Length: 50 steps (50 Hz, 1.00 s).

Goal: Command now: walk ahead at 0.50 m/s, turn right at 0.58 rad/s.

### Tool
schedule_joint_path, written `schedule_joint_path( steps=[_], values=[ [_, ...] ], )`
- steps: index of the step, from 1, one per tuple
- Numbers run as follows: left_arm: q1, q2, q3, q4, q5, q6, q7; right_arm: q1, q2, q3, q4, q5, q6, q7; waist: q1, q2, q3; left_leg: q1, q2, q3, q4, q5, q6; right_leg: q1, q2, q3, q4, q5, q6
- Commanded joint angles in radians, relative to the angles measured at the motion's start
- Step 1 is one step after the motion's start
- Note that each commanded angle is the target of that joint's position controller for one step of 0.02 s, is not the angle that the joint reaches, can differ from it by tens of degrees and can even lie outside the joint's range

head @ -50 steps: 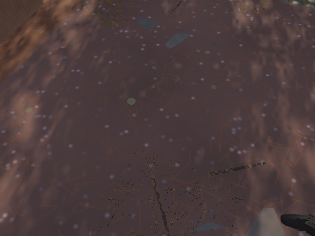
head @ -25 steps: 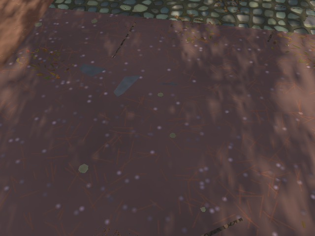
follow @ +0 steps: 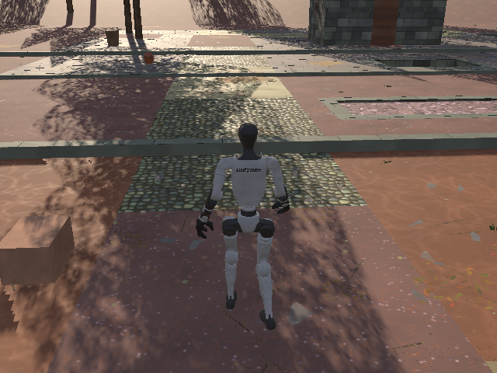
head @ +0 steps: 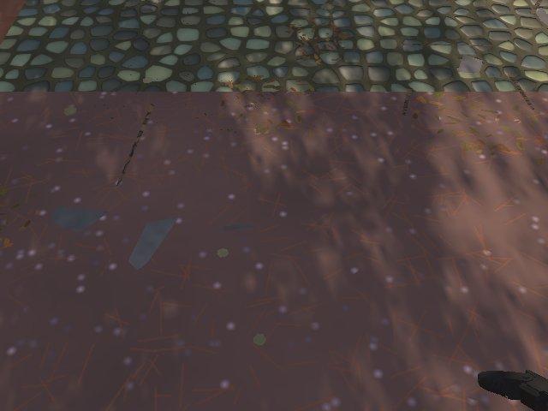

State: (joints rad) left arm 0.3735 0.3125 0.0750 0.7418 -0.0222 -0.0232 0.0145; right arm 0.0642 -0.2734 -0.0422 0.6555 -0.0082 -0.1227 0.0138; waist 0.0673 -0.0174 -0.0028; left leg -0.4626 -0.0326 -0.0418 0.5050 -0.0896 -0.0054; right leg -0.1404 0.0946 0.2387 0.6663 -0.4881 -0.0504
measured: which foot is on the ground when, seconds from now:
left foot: down 0.00-0.50, up 0.52-1.00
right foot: up 0.00-0.46, down 0.48-1.00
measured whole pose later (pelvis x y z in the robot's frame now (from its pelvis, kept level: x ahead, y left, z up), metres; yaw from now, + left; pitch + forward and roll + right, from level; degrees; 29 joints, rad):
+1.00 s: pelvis +0.53 -0.11 +0.00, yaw -6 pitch +2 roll -2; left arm 0.32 0.28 0.07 0.82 -0.01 -0.05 0.01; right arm 0.10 -0.26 -0.04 0.74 0.02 -0.04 0.06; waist 0.06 0.03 0.02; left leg -0.60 0.04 0.04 0.61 -0.06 0.06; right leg 0.12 0.02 -0.21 0.26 -0.41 0.00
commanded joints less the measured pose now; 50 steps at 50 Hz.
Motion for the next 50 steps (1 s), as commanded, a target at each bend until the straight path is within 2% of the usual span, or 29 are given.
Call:
schedule_joint_path(
  steps=[1, 2, 3, 4, 6, 8, 11, 16, 18, 20, 22, 23, 24, 25, 26, 27, 28, 29, 30, 31, 33, 36, 38, 41, 43, 46, 48, 49, 50],
  values=[
    [0.086, 0.078, -0.005, -0.099, -0.016, -0.028, 0.000, 0.318, -0.214, -0.079, 0.004, 0.008, 0.004, -0.004, -0.130, 0.280, -0.279, 0.787, 0.456, -0.750, -0.190, -0.458, 0.253, -0.630, -0.054, -0.052, 0.579, -0.090, 0.026],
    [-0.012, 0.137, 0.013, -0.105, -0.012, -0.023, -0.001, 0.280, -0.155, -0.063, -0.004, 0.010, 0.009, -0.008, -0.157, 0.176, -0.153, 0.677, 0.413, -0.606, -0.205, -0.455, 0.211, -0.666, -0.090, -0.059, 0.629, 0.003, 0.034],
    [-0.071, 0.133, 0.015, -0.117, -0.003, -0.018, 0.001, 0.234, -0.137, -0.054, -0.008, 0.001, 0.016, -0.010, -0.147, 0.106, -0.080, 0.565, 0.371, -0.471, -0.214, -0.326, 0.184, -0.644, -0.122, -0.094, 0.623, 0.075, 0.041],
    [-0.108, 0.122, 0.017, -0.130, 0.006, -0.018, -0.003, 0.203, -0.115, -0.047, 0.000, -0.002, 0.019, -0.011, -0.132, 0.093, -0.022, 0.475, 0.332, -0.373, -0.237, -0.207, 0.178, -0.629, -0.147, -0.098, 0.581, 0.124, 0.045],
    [-0.098, 0.088, 0.018, -0.137, -0.006, -0.010, -0.014, 0.179, -0.093, -0.039, 0.013, -0.006, 0.015, -0.014, -0.099, 0.142, 0.004, 0.381, 0.285, -0.238, -0.284, -0.097, 0.166, -0.561, -0.185, -0.116, 0.530, 0.170, 0.048],
    [-0.111, 0.054, 0.011, -0.147, -0.007, 0.001, -0.018, 0.179, -0.104, -0.044, 0.032, 0.003, 0.009, -0.013, -0.091, 0.138, 0.019, 0.353, 0.284, -0.157, -0.320, -0.029, 0.182, -0.565, -0.197, -0.137, 0.485, 0.191, 0.056],
    [-0.166, 0.034, 0.004, -0.169, 0.002, 0.005, -0.022, 0.188, -0.142, -0.058, 0.060, 0.001, 0.008, -0.015, -0.095, 0.100, 0.028, 0.375, 0.303, -0.067, -0.344, 0.086, 0.201, -0.607, -0.210, -0.142, 0.372, 0.284, 0.072],
    [-0.298, 0.011, -0.009, -0.194, 0.000, -0.010, -0.051, 0.206, -0.175, -0.064, 0.097, 0.009, 0.025, -0.022, -0.139, 0.080, 0.055, 0.408, 0.275, 0.105, -0.343, 0.160, 0.161, -0.541, -0.191, -0.213, 0.104, 0.502, 0.054],
    [-0.352, 0.000, -0.014, -0.215, -0.002, -0.013, -0.061, 0.248, -0.188, -0.066, 0.123, 0.020, 0.032, -0.018, -0.155, 0.072, 0.073, 0.434, 0.289, 0.124, -0.341, 0.168, 0.158, -0.510, -0.176, -0.233, 0.028, 0.488, 0.034],
    [-0.377, 0.009, -0.012, -0.232, -0.002, -0.015, -0.067, 0.273, -0.203, -0.070, 0.146, 0.033, 0.042, -0.013, -0.148, 0.076, 0.087, 0.486, 0.316, 0.131, -0.319, 0.241, 0.154, -0.489, -0.155, -0.249, -0.026, 0.418, 0.004],
    [-0.340, 0.043, 0.005, -0.233, 0.008, -0.015, -0.068, 0.268, -0.234, -0.077, 0.158, 0.044, 0.052, -0.015, -0.100, 0.103, 0.051, 0.530, 0.326, 0.156, -0.216, 0.538, 0.140, -0.385, -0.103, -0.290, -0.067, 0.324, -0.037],
    [-0.242, 0.074, 0.024, -0.209, 0.013, -0.014, -0.065, 0.258, -0.243, -0.077, 0.163, 0.047, 0.058, -0.018, -0.033, 0.106, -0.010, 0.523, 0.309, 0.187, -0.084, 0.684, 0.121, -0.239, -0.066, -0.313, -0.110, 0.334, -0.063],
    [-0.085, 0.122, 0.052, -0.161, 0.012, -0.010, -0.055, 0.262, -0.223, -0.067, 0.165, 0.043, 0.061, -0.023, 0.047, 0.090, -0.096, 0.431, 0.271, 0.223, 0.106, 0.699, 0.092, 0.008, -0.035, -0.320, -0.154, 0.402, -0.092],
    [0.080, 0.206, 0.077, -0.128, 0.012, -0.001, -0.035, 0.272, -0.164, -0.040, 0.140, 0.008, 0.054, -0.025, 0.101, -0.037, -0.221, 0.172, 0.223, 0.234, 0.428, 0.317, 0.050, 0.333, -0.211, -0.078, -0.113, 0.474, -0.148],
    [0.047, 0.281, 0.075, -0.133, 0.009, -0.008, -0.035, 0.386, -0.054, -0.001, 0.112, -0.002, 0.033, -0.010, -0.018, -0.251, -0.356, -0.169, 0.038, 0.119, 0.748, -0.505, -0.001, 0.554, -0.454, 0.461, -0.247, 0.284, -0.323],
    [0.060, 0.180, 0.050, -0.141, 0.011, -0.018, -0.040, 0.293, -0.158, -0.025, 0.131, 0.040, 0.015, 0.000, 0.059, -0.112, -0.373, -0.250, 0.066, -0.037, 0.845, -0.500, 0.010, 0.527, -0.473, 0.490, -0.323, 0.211, -0.307],
    [0.015, 0.145, 0.036, -0.127, 0.018, -0.029, -0.042, 0.200, -0.178, -0.033, 0.097, 0.068, 0.008, 0.003, 0.056, -0.098, -0.210, -0.313, 0.104, -0.023, 0.842, -0.420, 0.024, 0.401, -0.438, 0.311, -0.335, 0.297, -0.262],
    [-0.045, 0.119, 0.027, -0.119, 0.016, -0.036, -0.041, 0.175, -0.161, -0.028, 0.099, 0.057, 0.006, -0.003, 0.016, -0.039, -0.129, -0.284, 0.150, -0.020, 0.772, -0.327, 0.028, 0.260, -0.393, 0.182, -0.347, 0.397, -0.224],
    [-0.096, 0.088, 0.019, -0.117, 0.022, -0.042, -0.043, 0.170, -0.158, -0.032, 0.106, 0.038, 0.012, -0.006, -0.018, -0.039, -0.076, -0.240, 0.174, -0.020, 0.714, -0.271, 0.023, 0.147, -0.359, 0.093, -0.374, 0.472, -0.204],
    [-0.126, 0.062, 0.011, -0.118, 0.031, -0.050, -0.043, 0.208, -0.151, -0.034, 0.121, 0.037, 0.027, -0.004, -0.053, -0.056, -0.064, -0.174, 0.193, -0.035, 0.693, -0.224, 0.019, 0.075, -0.336, 0.033, -0.411, 0.504, -0.193],
    [-0.142, 0.057, 0.014, -0.099, 0.032, -0.071, -0.042, 0.252, -0.112, -0.030, 0.143, 0.040, 0.055, -0.005, -0.082, -0.053, -0.049, -0.128, 0.191, -0.042, 0.660, -0.179, 0.003, 0.003, -0.334, -0.040, -0.477, 0.528, -0.199],
    [-0.134, 0.070, 0.020, -0.062, 0.042, -0.088, -0.031, 0.191, -0.091, -0.029, 0.126, 0.036, 0.074, -0.013, -0.077, -0.033, 0.019, -0.211, 0.177, -0.076, 0.556, -0.057, -0.020, -0.017, -0.326, -0.153, -0.529, 0.567, -0.182],
    [-0.126, 0.072, 0.020, -0.045, 0.042, -0.089, -0.023, 0.155, -0.083, -0.029, 0.117, 0.032, 0.070, -0.008, -0.067, -0.031, 0.034, -0.232, 0.161, -0.080, 0.443, 0.068, -0.021, 0.007, -0.308, -0.225, -0.539, 0.579, -0.157],
    [-0.119, 0.089, 0.022, -0.025, 0.036, -0.088, -0.014, 0.068, -0.061, -0.019, 0.093, 0.029, 0.061, 0.010, -0.033, -0.026, 0.063, -0.200, 0.141, -0.020, 0.262, 0.208, -0.010, 0.023, -0.296, -0.311, -0.560, 0.575, -0.126],
    [-0.082, 0.102, 0.027, 0.001, 0.030, -0.081, -0.009, 0.006, -0.047, -0.010, 0.065, 0.028, 0.060, 0.021, -0.004, -0.013, 0.088, -0.214, 0.135, 0.006, 0.188, 0.223, 0.004, 0.079, -0.318, -0.338, -0.558, 0.590, -0.119],
    [-0.044, 0.117, 0.034, 0.032, 0.017, -0.057, -0.005, -0.054, -0.050, -0.008, 0.020, 0.027, 0.060, 0.041, 0.012, -0.012, 0.103, -0.268, 0.120, 0.039, 0.123, 0.134, 0.036, 0.215, -0.357, -0.363, -0.498, 0.683, -0.108],
    [-0.057, 0.137, 0.041, 0.036, 0.011, -0.038, 0.003, -0.049, -0.066, -0.016, -0.004, 0.028, 0.061, 0.054, -0.012, -0.035, 0.079, -0.229, 0.085, 0.086, 0.104, 0.031, 0.068, 0.270, -0.370, -0.389, -0.411, 0.914, -0.086],
    [-0.067, 0.153, 0.045, 0.033, 0.010, -0.030, 0.010, -0.021, -0.083, -0.025, -0.008, 0.028, 0.065, 0.056, -0.034, -0.059, 0.043, -0.166, 0.050, 0.120, 0.112, -0.026, 0.088, 0.286, -0.369, -0.403, -0.339, 1.095, -0.073],
    [-0.077, 0.166, 0.047, 0.029, 0.010, -0.021, 0.017, 0.048, -0.109, -0.039, 0.000, 0.027, 0.069, 0.056, -0.076, -0.079, -0.008, -0.068, 0.011, 0.148, 0.121, -0.076, 0.111, 0.284, -0.362, -0.415, -0.225, 1.247, -0.058]
  ],
)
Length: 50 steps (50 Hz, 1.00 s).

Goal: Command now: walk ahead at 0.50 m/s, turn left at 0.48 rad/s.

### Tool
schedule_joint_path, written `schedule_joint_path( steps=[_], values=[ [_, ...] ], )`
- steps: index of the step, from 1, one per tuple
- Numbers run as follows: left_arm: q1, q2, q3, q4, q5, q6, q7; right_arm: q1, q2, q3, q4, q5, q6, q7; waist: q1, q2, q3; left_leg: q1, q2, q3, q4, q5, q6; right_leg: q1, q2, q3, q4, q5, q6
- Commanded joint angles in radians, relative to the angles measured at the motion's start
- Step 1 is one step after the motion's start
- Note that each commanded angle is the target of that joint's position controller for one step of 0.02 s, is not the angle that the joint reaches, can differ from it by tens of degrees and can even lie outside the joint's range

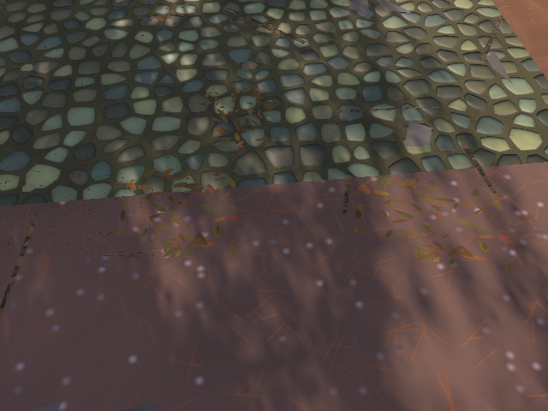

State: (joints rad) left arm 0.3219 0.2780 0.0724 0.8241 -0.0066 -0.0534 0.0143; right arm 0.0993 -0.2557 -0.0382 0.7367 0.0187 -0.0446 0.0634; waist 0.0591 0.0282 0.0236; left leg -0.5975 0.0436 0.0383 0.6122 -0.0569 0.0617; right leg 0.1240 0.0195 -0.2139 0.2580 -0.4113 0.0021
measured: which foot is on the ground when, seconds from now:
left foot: up 0.00-0.02, down 0.04-0.52, up 0.54-0.98, down 1.00-1.00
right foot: down 0.00-0.04, up 0.06-0.48, down 0.50-1.00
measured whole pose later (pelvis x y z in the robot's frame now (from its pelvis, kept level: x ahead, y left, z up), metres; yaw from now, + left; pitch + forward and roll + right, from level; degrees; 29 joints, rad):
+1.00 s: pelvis +0.54 +0.13 +0.00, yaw +29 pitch +2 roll -2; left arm 0.40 0.30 0.06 0.90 -0.03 -0.06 -0.01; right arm 0.04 -0.26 -0.03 0.60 0.01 -0.05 0.04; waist 0.09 0.02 0.02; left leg -0.49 0.03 0.01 0.52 -0.07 0.07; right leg 0.05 -0.04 -0.12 0.36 -0.42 0.04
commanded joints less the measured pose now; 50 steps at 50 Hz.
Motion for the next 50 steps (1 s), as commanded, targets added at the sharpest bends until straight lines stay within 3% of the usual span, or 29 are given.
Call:
schedule_joint_path(
  steps=[1, 2, 3, 4, 5, 6, 7, 8, 10, 12, 16, 18, 21, 23, 24, 25, 26, 27, 28, 29, 30, 32, 34, 37, 42, 46, 48, 49, 50],
  values=[
    [-0.043, 0.204, 0.049, -0.057, -0.008, 0.017, 0.022, 0.146, -0.170, -0.069, -0.053, 0.003, -0.007, -0.001, -0.147, -0.115, -0.105, 0.256, -0.105, 0.076, -0.028, -0.087, 0.077, -0.040, -0.260, 0.015, 0.368, 1.201, -0.085],
    [-0.041, 0.188, 0.039, -0.069, -0.002, 0.012, 0.029, 0.309, -0.241, -0.102, -0.020, 0.004, 0.000, -0.018, -0.226, -0.049, -0.196, 0.555, -0.060, -0.049, -0.073, -0.044, 0.128, -0.241, -0.217, 0.013, 0.640, 0.981, -0.044],
    [0.072, 0.035, -0.010, -0.117, 0.035, -0.015, 0.008, 0.329, -0.350, -0.122, -0.018, 0.011, -0.001, -0.031, -0.119, 0.226, -0.287, 0.936, 0.214, -0.587, -0.112, -0.128, 0.321, -0.715, -0.014, 0.062, 1.024, 0.020, 0.031],
    [0.001, 0.084, -0.011, -0.124, 0.006, -0.059, -0.010, 0.353, -0.289, -0.102, -0.044, 0.005, -0.012, -0.030, -0.175, 0.144, -0.437, 1.049, 0.295, -0.902, -0.276, -0.248, 0.393, -0.864, 0.050, 0.300, 1.175, -0.185, 0.025],
    [-0.103, 0.141, 0.004, -0.154, -0.035, -0.084, -0.023, 0.322, -0.232, -0.087, -0.042, -0.005, -0.019, -0.032, -0.199, 0.086, -0.304, 0.973, 0.263, -0.748, -0.302, -0.216, 0.328, -0.949, -0.016, 0.336, 1.161, -0.101, -0.002],
    [-0.139, 0.132, -0.003, -0.167, -0.031, -0.097, -0.021, 0.261, -0.203, -0.080, -0.051, 0.000, -0.024, -0.034, -0.162, 0.009, -0.202, 0.826, 0.219, -0.621, -0.302, -0.144, 0.287, -0.932, -0.062, 0.326, 1.069, -0.015, -0.017],
    [-0.153, 0.132, 0.001, -0.162, -0.004, -0.098, -0.014, 0.193, -0.172, -0.070, -0.063, 0.001, -0.023, -0.035, -0.117, -0.037, -0.123, 0.672, 0.180, -0.525, -0.313, -0.030, 0.260, -0.878, -0.093, 0.313, 0.972, 0.027, -0.011],
    [-0.139, 0.144, 0.010, -0.160, 0.011, -0.089, -0.011, 0.154, -0.147, -0.060, -0.081, -0.010, -0.024, -0.040, -0.081, -0.019, -0.099, 0.568, 0.152, -0.464, -0.334, 0.066, 0.252, -0.801, -0.113, 0.316, 0.921, 0.057, -0.003],
    [-0.107, 0.126, 0.011, -0.160, 0.019, -0.064, -0.012, 0.129, -0.151, -0.061, -0.097, -0.012, -0.023, -0.047, -0.045, 0.000, -0.076, 0.460, 0.126, -0.415, -0.370, 0.147, 0.256, -0.740, -0.119, 0.300, 0.840, 0.079, 0.025],
    [-0.129, 0.097, 0.001, -0.168, 0.023, -0.047, -0.008, 0.141, -0.178, -0.068, -0.093, -0.008, -0.024, -0.059, -0.044, 0.001, -0.051, 0.372, 0.101, -0.349, -0.385, 0.198, 0.248, -0.721, -0.110, 0.272, 0.728, 0.136, 0.057],
    [-0.283, 0.058, -0.018, -0.202, 0.019, -0.048, -0.014, 0.187, -0.201, -0.076, -0.076, 0.003, -0.010, -0.077, -0.104, 0.044, -0.029, 0.297, 0.023, -0.274, -0.367, 0.080, 0.175, -0.633, -0.051, 0.254, 0.410, 0.428, 0.080],
    [-0.337, 0.069, -0.015, -0.216, 0.006, -0.054, -0.021, 0.226, -0.204, -0.077, -0.063, 0.005, -0.003, -0.079, -0.130, 0.056, -0.032, 0.311, 0.034, -0.311, -0.350, 0.011, 0.158, -0.594, -0.023, 0.259, 0.328, 0.492, 0.079],
    [-0.356, 0.107, -0.001, -0.227, -0.002, -0.066, -0.032, 0.253, -0.192, -0.075, -0.053, 0.010, 0.005, -0.082, -0.126, 0.071, -0.035, 0.403, 0.070, -0.408, -0.271, -0.062, 0.140, -0.579, -0.016, 0.299, 0.248, 0.438, 0.054],
    [-0.307, 0.130, 0.013, -0.217, -0.005, -0.077, -0.035, 0.236, -0.190, -0.077, -0.059, 0.005, 0.009, -0.084, -0.090, 0.100, -0.038, 0.434, 0.086, -0.461, -0.207, -0.054, 0.121, -0.520, -0.018, 0.299, 0.222, 0.360, 0.020],
    [-0.233, 0.142, 0.024, -0.196, -0.002, -0.081, -0.031, 0.223, -0.170, -0.071, -0.065, 0.004, 0.010, -0.083, -0.048, 0.101, -0.063, 0.423, 0.059, -0.454, -0.146, -0.029, 0.100, -0.419, -0.018, 0.282, 0.184, 0.359, -0.005],
    [-0.123, 0.177, 0.038, -0.181, 0.013, -0.087, -0.024, 0.220, -0.123, -0.054, -0.077, -0.003, 0.007, -0.079, 0.006, 0.066, -0.155, 0.368, 0.008, -0.404, 0.025, -0.033, 0.066, -0.225, -0.097, 0.342, 0.193, 0.336, -0.053],
    [0.005, 0.256, 0.057, -0.168, 0.035, -0.085, -0.017, 0.304, -0.058, -0.034, -0.099, 0.001, 0.001, -0.078, 0.011, -0.129, -0.306, 0.113, -0.112, -0.274, 0.349, -0.267, -0.002, 0.124, -0.317, 0.646, 0.173, 0.218, -0.170],
    [0.064, 0.257, 0.063, -0.134, 0.017, -0.070, -0.027, 0.359, -0.083, -0.028, -0.117, 0.018, -0.005, -0.079, -0.004, -0.369, -0.352, -0.125, -0.121, -0.210, 0.581, -0.553, -0.031, 0.226, -0.451, 1.017, 0.066, -0.065, -0.263],
    [0.013, 0.171, 0.040, -0.153, 0.004, -0.065, -0.026, 0.310, -0.175, -0.050, -0.099, 0.023, -0.002, -0.079, 0.014, -0.230, -0.218, -0.203, -0.059, -0.231, 0.676, -0.477, -0.041, 0.124, -0.421, 0.952, 0.028, -0.203, -0.232],
    [-0.029, 0.136, 0.029, -0.159, 0.006, -0.056, -0.022, 0.223, -0.196, -0.057, -0.112, 0.012, 0.004, -0.079, 0.020, -0.153, -0.119, -0.208, -0.028, -0.192, 0.695, -0.397, -0.046, 0.008, -0.380, 0.796, 0.025, -0.122, -0.193],
    [-0.071, 0.115, 0.019, -0.156, 0.012, -0.050, -0.020, 0.184, -0.185, -0.058, -0.123, 0.002, 0.007, -0.077, 0.003, -0.110, -0.055, -0.181, 0.001, -0.177, 0.661, -0.336, -0.050, -0.103, -0.336, 0.676, 0.005, 0.009, -0.179],
    [-0.107, 0.088, 0.009, -0.143, 0.020, -0.052, -0.016, 0.178, -0.152, -0.060, -0.131, 0.006, 0.015, -0.067, -0.033, -0.144, -0.011, -0.111, 0.050, -0.165, 0.596, -0.272, -0.052, -0.223, -0.279, 0.520, -0.040, 0.160, -0.163],
    [-0.091, 0.091, 0.011, -0.118, 0.014, -0.061, -0.020, 0.175, -0.106, -0.049, -0.135, 0.007, 0.020, -0.064, -0.039, -0.140, -0.007, -0.089, 0.054, -0.150, 0.542, -0.246, -0.057, -0.259, -0.262, 0.442, -0.078, 0.245, -0.183],
    [-0.069, 0.128, 0.022, -0.083, 0.011, -0.067, -0.025, 0.124, -0.077, -0.035, -0.150, -0.003, 0.015, -0.062, -0.038, -0.100, -0.001, -0.114, 0.053, -0.151, 0.388, -0.161, -0.068, -0.237, -0.272, 0.366, -0.108, 0.370, -0.216],
    [-0.029, 0.168, 0.026, -0.037, -0.012, -0.048, -0.024, -0.029, -0.054, -0.014, -0.175, -0.005, -0.011, -0.035, 0.009, -0.088, 0.022, -0.023, 0.038, -0.060, 0.079, 0.041, -0.062, -0.220, -0.238, 0.236, -0.110, 0.449, -0.189],
    [0.036, 0.198, 0.032, 0.012, -0.026, -0.026, -0.024, -0.105, -0.078, -0.019, -0.209, 0.003, -0.017, -0.022, 0.015, -0.109, 0.042, 0.007, 0.014, -0.037, -0.033, -0.027, -0.025, -0.118, -0.291, 0.242, -0.070, 0.518, -0.170],
    [0.022, 0.216, 0.035, 0.024, -0.032, -0.014, -0.019, -0.037, -0.112, -0.035, -0.195, -0.005, -0.018, -0.023, -0.047, -0.124, -0.003, 0.144, -0.027, -0.002, -0.092, -0.066, 0.012, -0.091, -0.288, 0.213, 0.039, 0.747, -0.144],
    [0.016, 0.208, 0.029, 0.028, -0.033, -0.009, -0.016, 0.088, -0.146, -0.057, -0.155, -0.010, -0.017, -0.027, -0.117, -0.112, -0.080, 0.336, -0.059, 0.024, -0.132, -0.030, 0.040, -0.125, -0.251, 0.169, 0.188, 0.878, -0.119],
    [0.019, 0.175, 0.014, 0.021, -0.019, -0.012, -0.012, 0.246, -0.201, -0.083, -0.111, -0.012, -0.012, -0.039, -0.187, -0.086, -0.185, 0.597, -0.011, -0.035, -0.103, -0.004, 0.073, -0.265, -0.207, 0.132, 0.401, 0.789, -0.081]
  ],
)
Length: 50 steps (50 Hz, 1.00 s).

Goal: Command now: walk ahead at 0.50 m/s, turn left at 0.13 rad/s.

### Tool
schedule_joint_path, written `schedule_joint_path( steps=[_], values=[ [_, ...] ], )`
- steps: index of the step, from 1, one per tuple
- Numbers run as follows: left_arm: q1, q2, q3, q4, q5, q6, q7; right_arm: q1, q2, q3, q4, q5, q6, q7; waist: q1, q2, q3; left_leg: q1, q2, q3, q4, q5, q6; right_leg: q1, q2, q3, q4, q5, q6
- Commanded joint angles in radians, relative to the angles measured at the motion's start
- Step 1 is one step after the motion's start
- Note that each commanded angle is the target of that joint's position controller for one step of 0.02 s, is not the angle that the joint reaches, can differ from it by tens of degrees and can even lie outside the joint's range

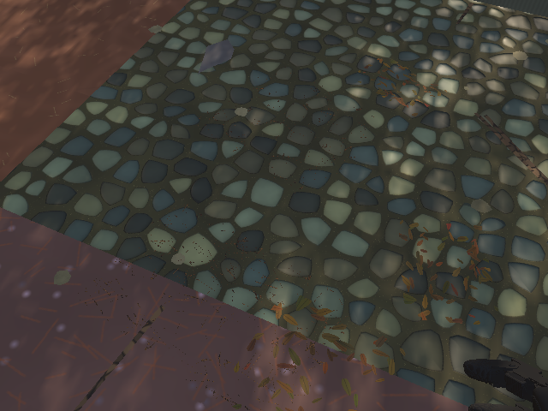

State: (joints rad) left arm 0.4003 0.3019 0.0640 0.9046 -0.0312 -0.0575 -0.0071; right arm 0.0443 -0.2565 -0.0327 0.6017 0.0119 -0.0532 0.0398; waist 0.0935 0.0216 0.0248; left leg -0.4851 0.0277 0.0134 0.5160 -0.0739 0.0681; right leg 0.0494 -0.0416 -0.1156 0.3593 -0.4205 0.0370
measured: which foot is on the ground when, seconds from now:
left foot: down 0.00-0.54, up 0.56-0.98, down 1.00-1.00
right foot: down 0.00-0.02, up 0.04-0.52, down 0.54-1.00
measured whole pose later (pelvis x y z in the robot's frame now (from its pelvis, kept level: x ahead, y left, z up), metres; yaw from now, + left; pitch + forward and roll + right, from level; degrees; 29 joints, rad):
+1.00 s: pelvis +0.57 -0.07 +0.00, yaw -26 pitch +2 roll -1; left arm 0.38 0.30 0.08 0.75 -0.02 -0.03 0.02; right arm 0.04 -0.28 -0.04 0.68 0.00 -0.12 0.02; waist 0.08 0.03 0.00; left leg -0.46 0.00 -0.08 0.46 -0.03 -0.02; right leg -0.09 0.11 0.23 0.49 -0.43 -0.05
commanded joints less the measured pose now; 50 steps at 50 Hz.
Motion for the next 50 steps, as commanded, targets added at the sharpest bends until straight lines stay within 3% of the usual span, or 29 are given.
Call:
schedule_joint_path(
  steps=[1, 2, 3, 4, 5, 7, 9, 11, 16, 19, 22, 24, 25, 26, 27, 28, 29, 30, 31, 32, 34, 36, 38, 41, 44, 46, 48, 49, 50],
  values=[
    [0.001, 0.049, -0.015, -0.104, 0.033, -0.023, 0.004, 0.414, -0.311, -0.109, 0.037, -0.025, 0.003, -0.029, -0.214, 0.145, -0.334, 0.859, 0.277, -0.447, -0.027, -0.080, 0.207, -0.577, -0.012, 0.006, 0.700, 0.347, -0.045],
    [0.003, 0.060, -0.017, -0.090, 0.026, -0.044, -0.001, 0.427, -0.273, -0.096, 0.040, -0.008, 0.003, -0.026, -0.212, 0.212, -0.435, 0.897, 0.373, -0.755, -0.178, -0.159, 0.280, -0.723, 0.059, 0.161, 0.887, -0.156, -0.037],
    [-0.064, 0.138, 0.007, -0.110, -0.006, -0.055, -0.009, 0.367, -0.217, -0.074, 0.042, -0.006, -0.002, -0.022, -0.207, 0.147, -0.289, 0.792, 0.338, -0.629, -0.195, -0.207, 0.238, -0.823, -0.004, 0.197, 0.952, -0.120, -0.048],
    [-0.129, 0.135, 0.005, -0.126, -0.013, -0.059, -0.010, 0.307, -0.183, -0.063, 0.039, -0.004, -0.006, -0.020, -0.185, 0.111, -0.177, 0.653, 0.289, -0.482, -0.209, -0.168, 0.205, -0.832, -0.049, 0.171, 0.920, -0.035, -0.059],
    [-0.153, 0.121, 0.005, -0.126, 0.003, -0.057, -0.005, 0.249, -0.155, -0.054, 0.041, -0.008, -0.009, -0.016, -0.151, 0.062, -0.104, 0.521, 0.244, -0.389, -0.242, -0.103, 0.184, -0.800, -0.079, 0.160, 0.853, 0.038, -0.056],
    [-0.116, 0.099, 0.008, -0.108, 0.017, -0.034, -0.004, 0.186, -0.119, -0.045, 0.039, -0.018, -0.021, -0.012, -0.090, 0.085, -0.065, 0.364, 0.197, -0.293, -0.311, -0.003, 0.171, -0.683, -0.111, 0.172, 0.779, 0.129, -0.043],
    [-0.096, 0.064, 0.001, -0.096, 0.014, -0.011, -0.003, 0.178, -0.128, -0.051, 0.057, -0.017, -0.039, -0.015, -0.067, 0.072, -0.053, 0.317, 0.200, -0.217, -0.358, 0.067, 0.184, -0.668, -0.112, 0.170, 0.746, 0.184, -0.024],
    [-0.152, 0.057, 0.000, -0.111, 0.015, 0.000, 0.001, 0.195, -0.139, -0.056, 0.084, -0.025, -0.050, -0.022, -0.076, 0.048, -0.017, 0.313, 0.200, -0.150, -0.387, 0.095, 0.179, -0.719, -0.113, 0.189, 0.663, 0.274, -0.010],
    [-0.292, 0.033, -0.010, -0.151, 0.013, -0.008, -0.019, 0.231, -0.167, -0.062, 0.130, -0.024, -0.053, -0.039, -0.129, 0.031, 0.030, 0.344, 0.182, 0.010, -0.417, 0.099, 0.122, -0.699, -0.064, 0.172, 0.378, 0.531, -0.023],
    [-0.368, 0.027, -0.016, -0.188, 0.013, -0.009, -0.034, 0.274, -0.179, -0.068, 0.167, -0.014, -0.044, -0.045, -0.160, 0.017, 0.057, 0.439, 0.213, 0.050, -0.406, 0.108, 0.108, -0.719, -0.052, 0.155, 0.285, 0.542, -0.045],
    [-0.408, 0.036, -0.014, -0.226, 0.015, -0.008, -0.052, 0.291, -0.190, -0.076, 0.193, -0.003, -0.022, -0.050, -0.164, 0.019, 0.064, 0.563, 0.248, 0.076, -0.336, 0.212, 0.085, -0.752, -0.037, 0.126, 0.238, 0.428, -0.081],
    [-0.377, 0.059, -0.002, -0.241, 0.017, -0.007, -0.061, 0.272, -0.216, -0.083, 0.192, 0.000, -0.005, -0.060, -0.132, 0.049, 0.024, 0.605, 0.249, 0.107, -0.219, 0.516, 0.059, -0.673, 0.011, 0.066, 0.235, 0.314, -0.115],
    [-0.309, 0.085, 0.013, -0.232, 0.017, -0.003, -0.061, 0.263, -0.228, -0.086, 0.188, 0.000, 0.005, -0.067, -0.093, 0.066, -0.030, 0.608, 0.240, 0.127, -0.104, 0.693, 0.042, -0.572, 0.051, 0.031, 0.240, 0.268, -0.136],
    [-0.166, 0.127, 0.040, -0.199, 0.015, -0.001, -0.055, 0.249, -0.224, -0.083, 0.181, 0.000, 0.016, -0.074, -0.014, 0.051, -0.108, 0.553, 0.202, 0.163, 0.094, 0.761, 0.011, -0.376, 0.099, 0.013, 0.197, 0.295, -0.168],
    [0.002, 0.209, 0.074, -0.167, 0.011, 0.005, -0.039, 0.269, -0.200, -0.069, 0.162, -0.013, 0.013, -0.083, 0.052, -0.036, -0.214, 0.334, 0.160, 0.169, 0.384, 0.538, -0.030, -0.066, 0.017, 0.183, 0.184, 0.329, -0.227],
    [0.019, 0.309, 0.092, -0.167, -0.002, 0.004, -0.032, 0.380, -0.051, -0.020, 0.116, -0.045, -0.016, -0.060, -0.049, -0.304, -0.314, -0.137, -0.055, 0.107, 0.753, -0.374, -0.105, 0.300, -0.242, 0.745, 0.105, 0.164, -0.430],
    [0.047, 0.225, 0.067, -0.186, 0.002, -0.003, -0.031, 0.290, -0.120, -0.027, 0.120, -0.013, -0.057, -0.044, 0.020, -0.194, -0.416, -0.261, -0.075, -0.107, 0.868, -0.506, -0.089, 0.380, -0.284, 0.947, -0.034, 0.067, -0.448],
    [0.013, 0.180, 0.055, -0.185, 0.013, -0.008, -0.027, 0.194, -0.169, -0.040, 0.088, 0.025, -0.081, -0.033, 0.037, -0.151, -0.281, -0.338, -0.021, -0.122, 0.863, -0.423, -0.065, 0.297, -0.256, 0.798, -0.051, 0.128, -0.395],
    [-0.044, 0.161, 0.050, -0.197, 0.012, -0.012, -0.023, 0.154, -0.159, -0.034, 0.076, 0.019, -0.095, -0.036, 0.005, -0.066, -0.197, -0.319, 0.022, -0.112, 0.786, -0.341, -0.052, 0.160, -0.215, 0.683, -0.050, 0.214, -0.362],
    [-0.109, 0.131, 0.041, -0.212, 0.014, -0.010, -0.020, 0.135, -0.162, -0.040, 0.078, -0.007, -0.097, -0.043, -0.034, -0.026, -0.127, -0.266, 0.052, -0.105, 0.694, -0.297, -0.059, 0.015, -0.181, 0.595, -0.063, 0.323, -0.343],
    [-0.165, 0.104, 0.030, -0.242, 0.029, -0.009, -0.013, 0.162, -0.162, -0.049, 0.076, -0.022, -0.075, -0.044, -0.093, -0.061, -0.095, -0.150, 0.074, -0.109, 0.611, -0.257, -0.077, -0.141, -0.141, 0.524, -0.107, 0.444, -0.342],
    [-0.166, 0.119, 0.035, -0.247, 0.023, -0.010, -0.004, 0.175, -0.134, -0.044, 0.075, -0.026, -0.055, -0.045, -0.110, -0.062, -0.073, -0.122, 0.072, -0.085, 0.521, -0.235, -0.107, -0.230, -0.123, 0.465, -0.131, 0.510, -0.347],
    [-0.147, 0.148, 0.044, -0.241, 0.018, -0.009, 0.009, 0.114, -0.109, -0.034, 0.055, -0.030, -0.046, -0.048, -0.096, -0.063, -0.043, -0.116, 0.056, -0.067, 0.384, -0.128, -0.135, -0.292, -0.093, 0.411, -0.143, 0.517, -0.330],
    [-0.111, 0.155, 0.048, -0.231, 0.011, 0.001, 0.021, 0.000, -0.083, -0.022, 0.031, -0.024, -0.051, -0.040, -0.049, -0.090, -0.026, -0.035, 0.009, -0.060, 0.147, 0.094, -0.145, -0.344, -0.036, 0.362, -0.129, 0.415, -0.274],
    [-0.058, 0.156, 0.050, -0.212, 0.004, 0.010, 0.024, -0.070, -0.103, -0.027, 0.010, -0.007, -0.060, -0.030, -0.021, -0.104, -0.025, 0.017, -0.023, -0.076, 0.038, 0.157, -0.141, -0.314, -0.054, 0.419, -0.094, 0.329, -0.253],
    [-0.045, 0.147, 0.049, -0.208, 0.002, 0.016, 0.027, -0.072, -0.130, -0.038, 0.006, -0.003, -0.068, -0.023, -0.030, -0.114, -0.028, 0.031, -0.025, -0.103, -0.012, 0.111, -0.123, -0.249, -0.078, 0.484, -0.036, 0.290, -0.238],
    [-0.060, 0.146, 0.051, -0.213, 0.008, 0.021, 0.028, -0.027, -0.153, -0.050, 0.015, -0.001, -0.077, -0.021, -0.063, -0.141, -0.033, 0.087, -0.024, -0.102, -0.035, 0.030, -0.091, -0.215, -0.093, 0.535, 0.030, 0.300, -0.219],
    [-0.072, 0.127, 0.046, -0.219, 0.010, 0.023, 0.027, 0.043, -0.164, -0.060, 0.035, -0.004, -0.081, -0.024, -0.102, -0.143, -0.055, 0.182, -0.025, -0.085, -0.071, 0.022, -0.067, -0.225, -0.068, 0.531, 0.087, 0.318, -0.200],
    [-0.073, 0.082, 0.030, -0.228, 0.016, 0.021, 0.024, 0.145, -0.195, -0.074, 0.051, -0.017, -0.086, -0.031, -0.153, -0.115, -0.137, 0.364, 0.039, -0.128, -0.070, -0.002, -0.025, -0.272, -0.017, 0.486, 0.241, 0.322, -0.168]
  ],
)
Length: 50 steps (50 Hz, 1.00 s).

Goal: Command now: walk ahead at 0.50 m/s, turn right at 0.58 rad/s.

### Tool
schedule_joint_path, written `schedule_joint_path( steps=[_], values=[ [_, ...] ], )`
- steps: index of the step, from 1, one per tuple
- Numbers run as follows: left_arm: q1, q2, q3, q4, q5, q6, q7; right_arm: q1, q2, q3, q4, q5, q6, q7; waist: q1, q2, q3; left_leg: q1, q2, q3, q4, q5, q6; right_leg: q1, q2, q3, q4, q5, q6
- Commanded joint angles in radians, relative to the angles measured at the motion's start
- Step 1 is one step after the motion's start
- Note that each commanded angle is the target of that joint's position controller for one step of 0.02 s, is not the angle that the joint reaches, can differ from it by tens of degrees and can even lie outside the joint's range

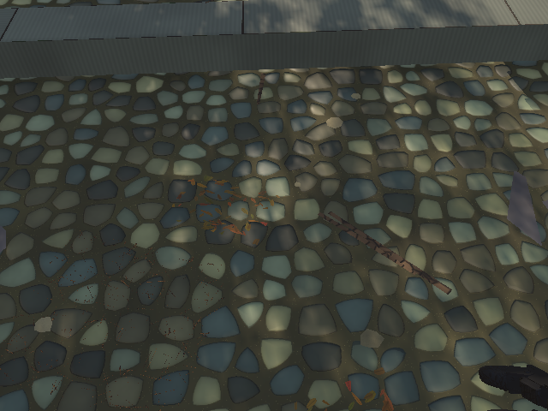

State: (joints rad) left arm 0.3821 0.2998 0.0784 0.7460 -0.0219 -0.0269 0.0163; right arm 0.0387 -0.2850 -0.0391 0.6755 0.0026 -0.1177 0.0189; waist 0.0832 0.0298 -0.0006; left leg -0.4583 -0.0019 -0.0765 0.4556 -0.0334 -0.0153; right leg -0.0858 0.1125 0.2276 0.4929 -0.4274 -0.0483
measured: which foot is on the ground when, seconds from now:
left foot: down 0.00-0.54, up 0.56-1.00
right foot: down 0.00-0.02, up 0.04-0.50, down 0.52-1.00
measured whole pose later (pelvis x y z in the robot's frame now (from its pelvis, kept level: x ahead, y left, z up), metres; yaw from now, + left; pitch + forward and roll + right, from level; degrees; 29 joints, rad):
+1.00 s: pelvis +0.52 -0.10 +0.00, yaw -4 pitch +2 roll -2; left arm 0.32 0.27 0.07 0.83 -0.01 -0.06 0.01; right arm 0.10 -0.26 -0.04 0.77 0.02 -0.04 0.06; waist 0.06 0.04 0.02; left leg -0.62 0.07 0.02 0.63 -0.01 0.04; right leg 0.12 0.03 -0.22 0.23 -0.37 0.00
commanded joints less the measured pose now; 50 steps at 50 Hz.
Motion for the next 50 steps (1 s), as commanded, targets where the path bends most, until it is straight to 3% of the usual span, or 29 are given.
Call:
schedule_joint_path(
  steps=[1, 2, 3, 4, 5, 6, 8, 12, 15, 18, 22, 24, 25, 26, 27, 28, 29, 30, 31, 32, 34, 36, 38, 41, 44, 47, 48, 50],
  values=[
    [-0.019, 0.019, -0.008, -0.085, 0.027, -0.012, -0.001, 0.295, -0.222, -0.080, -0.010, -0.015, -0.019, -0.018, -0.179, 0.032, -0.253, 0.589, 0.251, -0.232, -0.007, -0.109, 0.113, -0.271, -0.085, 0.031, 0.402, 0.083, -0.040],
    [0.092, 0.012, -0.015, -0.123, -0.016, -0.022, -0.002, 0.348, -0.284, -0.095, 0.030, -0.018, -0.004, -0.008, -0.114, 0.383, -0.307, 0.789, 0.437, -0.728, -0.133, -0.415, 0.270, -0.617, -0.012, -0.062, 0.688, -0.189, 0.003],
    [0.070, 0.121, 0.005, -0.088, -0.023, -0.022, 0.002, 0.293, -0.179, -0.073, 0.001, -0.001, -0.001, -0.004, -0.138, 0.205, -0.201, 0.711, 0.412, -0.716, -0.179, -0.579, 0.244, -0.706, -0.090, -0.029, 0.795, -0.122, 0.021],
    [-0.035, 0.157, 0.017, -0.100, -0.014, -0.016, 0.000, 0.258, -0.127, -0.059, -0.004, -0.001, 0.005, -0.009, -0.160, 0.111, -0.099, 0.608, 0.367, -0.531, -0.174, -0.509, 0.200, -0.717, -0.121, -0.057, 0.812, -0.029, 0.027],
    [-0.078, 0.141, 0.017, -0.106, -0.004, -0.011, 0.000, 0.217, -0.113, -0.051, -0.006, -0.011, 0.009, -0.009, -0.143, 0.041, -0.046, 0.501, 0.322, -0.402, -0.188, -0.356, 0.182, -0.678, -0.153, -0.078, 0.789, 0.038, 0.035],
    [-0.108, 0.131, 0.021, -0.118, 0.005, -0.010, -0.002, 0.190, -0.091, -0.045, 0.004, -0.014, 0.011, -0.011, -0.129, 0.043, -0.008, 0.436, 0.287, -0.313, -0.204, -0.247, 0.179, -0.663, -0.180, -0.078, 0.739, 0.082, 0.039],
    [-0.098, 0.092, 0.018, -0.124, -0.007, -0.001, -0.014, 0.181, -0.080, -0.041, 0.018, -0.015, 0.006, -0.015, -0.107, 0.089, 0.005, 0.366, 0.247, -0.185, -0.247, -0.144, 0.172, -0.602, -0.210, -0.103, 0.691, 0.121, 0.043],
    [-0.159, 0.050, 0.006, -0.160, -0.001, 0.009, -0.019, 0.200, -0.122, -0.057, 0.054, -0.009, 0.000, -0.017, -0.109, 0.048, 0.024, 0.375, 0.266, -0.053, -0.296, 0.011, 0.207, -0.660, -0.228, -0.121, 0.571, 0.209, 0.064],
    [-0.215, 0.029, -0.004, -0.171, 0.001, 0.000, -0.031, 0.213, -0.138, -0.059, 0.077, -0.007, 0.008, -0.017, -0.126, 0.030, 0.028, 0.389, 0.244, 0.048, -0.303, 0.091, 0.199, -0.630, -0.220, -0.143, 0.400, 0.347, 0.061],
    [-0.315, 0.006, -0.019, -0.193, 0.004, -0.015, -0.048, 0.255, -0.158, -0.060, 0.109, 0.006, 0.018, -0.015, -0.160, 0.019, 0.060, 0.395, 0.235, 0.115, -0.311, 0.104, 0.190, -0.566, -0.193, -0.198, 0.227, 0.429, 0.044],
    [-0.395, 0.026, -0.017, -0.232, 0.001, -0.022, -0.064, 0.313, -0.191, -0.068, 0.159, 0.029, 0.040, -0.013, -0.158, 0.035, 0.087, 0.505, 0.287, 0.122, -0.271, 0.208, 0.179, -0.541, -0.165, -0.235, 0.105, 0.337, 0.000],
    [-0.329, 0.064, 0.002, -0.222, 0.010, -0.022, -0.064, 0.303, -0.217, -0.072, 0.171, 0.036, 0.051, -0.018, -0.096, 0.068, 0.029, 0.539, 0.287, 0.151, -0.147, 0.512, 0.156, -0.398, -0.115, -0.276, 0.060, 0.270, -0.039],
    [-0.198, 0.099, 0.023, -0.184, 0.013, -0.021, -0.060, 0.289, -0.217, -0.069, 0.176, 0.038, 0.057, -0.022, -0.015, 0.063, -0.049, 0.504, 0.258, 0.193, 0.007, 0.632, 0.131, -0.201, -0.081, -0.302, 0.005, 0.325, -0.069],
    [-0.045, 0.156, 0.051, -0.137, 0.013, -0.015, -0.047, 0.295, -0.188, -0.055, 0.170, 0.026, 0.055, -0.028, 0.052, 0.043, -0.143, 0.354, 0.216, 0.222, 0.212, 0.540, 0.094, 0.069, -0.101, -0.255, 0.023, 0.369, -0.096],
    [0.074, 0.268, 0.074, -0.119, 0.026, -0.010, -0.031, 0.350, -0.089, -0.018, 0.121, -0.006, 0.040, -0.021, 0.046, -0.167, -0.297, -0.049, 0.096, 0.238, 0.612, 0.043, 0.028, 0.473, -0.371, 0.172, 0.029, 0.308, -0.231],
    [0.079, 0.233, 0.057, -0.123, 0.017, -0.014, -0.031, 0.374, -0.076, -0.006, 0.148, 0.004, 0.018, -0.011, 0.034, -0.229, -0.438, -0.188, -0.007, 0.052, 0.827, -0.552, 0.016, 0.528, -0.522, 0.519, -0.129, 0.246, -0.322],
    [0.028, 0.169, 0.034, -0.121, 0.021, -0.021, -0.036, 0.291, -0.161, -0.034, 0.127, 0.044, 0.009, -0.002, 0.046, -0.155, -0.305, -0.280, 0.049, -0.016, 0.888, -0.520, 0.030, 0.419, -0.492, 0.383, -0.153, 0.219, -0.272],
    [-0.026, 0.137, 0.024, -0.114, 0.020, -0.027, -0.036, 0.224, -0.154, -0.032, 0.106, 0.057, 0.007, 0.000, 0.022, -0.136, -0.170, -0.296, 0.091, 0.005, 0.850, -0.442, 0.041, 0.267, -0.445, 0.216, -0.170, 0.258, -0.230],
    [-0.085, 0.104, 0.014, -0.105, 0.020, -0.034, -0.039, 0.203, -0.139, -0.032, 0.108, 0.040, 0.010, -0.005, -0.018, -0.096, -0.089, -0.271, 0.127, 0.014, 0.776, -0.366, 0.038, 0.132, -0.398, 0.113, -0.206, 0.301, -0.200],
    [-0.130, 0.070, 0.005, -0.105, 0.025, -0.044, -0.042, 0.221, -0.137, -0.038, 0.119, 0.028, 0.024, -0.009, -0.054, -0.119, -0.053, -0.211, 0.153, 0.002, 0.727, -0.305, 0.033, 0.036, -0.365, 0.038, -0.245, 0.342, -0.180],
    [-0.166, 0.060, 0.008, -0.092, 0.032, -0.065, -0.042, 0.283, -0.096, -0.034, 0.147, 0.028, 0.054, -0.010, -0.095, -0.129, -0.034, -0.128, 0.158, -0.006, 0.709, -0.233, 0.015, -0.068, -0.352, -0.040, -0.319, 0.373, -0.181],
    [-0.171, 0.070, 0.013, -0.069, 0.038, -0.083, -0.038, 0.263, -0.079, -0.034, 0.141, 0.028, 0.072, -0.017, -0.106, -0.106, 0.005, -0.165, 0.152, -0.027, 0.664, -0.166, -0.001, -0.097, -0.352, -0.118, -0.360, 0.428, -0.180],
    [-0.151, 0.075, 0.016, -0.044, 0.045, -0.087, -0.028, 0.213, -0.074, -0.036, 0.125, 0.024, 0.073, -0.019, -0.094, -0.090, 0.033, -0.226, 0.142, -0.051, 0.572, -0.065, -0.010, -0.071, -0.345, -0.185, -0.371, 0.475, -0.167],
    [-0.147, 0.091, 0.018, -0.024, 0.040, -0.087, -0.017, 0.143, -0.056, -0.029, 0.106, 0.018, 0.063, -0.003, -0.073, -0.083, 0.051, -0.209, 0.120, -0.014, 0.379, 0.107, -0.003, -0.048, -0.320, -0.289, -0.384, 0.497, -0.132],
    [-0.101, 0.114, 0.025, 0.008, 0.031, -0.079, -0.008, 0.041, -0.032, -0.015, 0.066, 0.015, 0.060, 0.016, -0.029, -0.061, 0.089, -0.210, 0.109, 0.040, 0.250, 0.160, 0.014, 0.011, -0.344, -0.340, -0.393, 0.506, -0.120],
    [-0.060, 0.130, 0.033, 0.040, 0.016, -0.056, -0.004, -0.026, -0.036, -0.012, 0.019, 0.016, 0.060, 0.035, -0.009, -0.057, 0.107, -0.265, 0.097, 0.071, 0.179, 0.079, 0.046, 0.147, -0.382, -0.366, -0.337, 0.585, -0.108],
    [-0.058, 0.138, 0.036, 0.046, 0.012, -0.046, -0.001, -0.035, -0.041, -0.014, 0.004, 0.016, 0.060, 0.042, -0.013, -0.063, 0.104, -0.267, 0.087, 0.089, 0.167, 0.030, 0.060, 0.184, -0.393, -0.375, -0.304, 0.654, -0.100],
    [-0.077, 0.165, 0.043, 0.044, 0.009, -0.028, 0.008, -0.004, -0.067, -0.027, -0.012, 0.017, 0.064, 0.051, -0.049, -0.098, 0.054, -0.177, 0.032, 0.150, 0.163, -0.078, 0.097, 0.224, -0.396, -0.404, -0.186, 0.973, -0.076]
  ],
)
Next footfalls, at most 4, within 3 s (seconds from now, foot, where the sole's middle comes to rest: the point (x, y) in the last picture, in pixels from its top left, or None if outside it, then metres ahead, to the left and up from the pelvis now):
0.52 right None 0.40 -0.19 -0.76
1.06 left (317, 315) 0.74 -0.01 -0.76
1.52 right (379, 230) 1.03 -0.18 -0.76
2.04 left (267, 185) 1.19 0.17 -0.76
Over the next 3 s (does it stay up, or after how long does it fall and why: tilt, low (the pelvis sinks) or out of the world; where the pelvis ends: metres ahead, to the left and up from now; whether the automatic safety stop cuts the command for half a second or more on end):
stays up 1.59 0.17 0.01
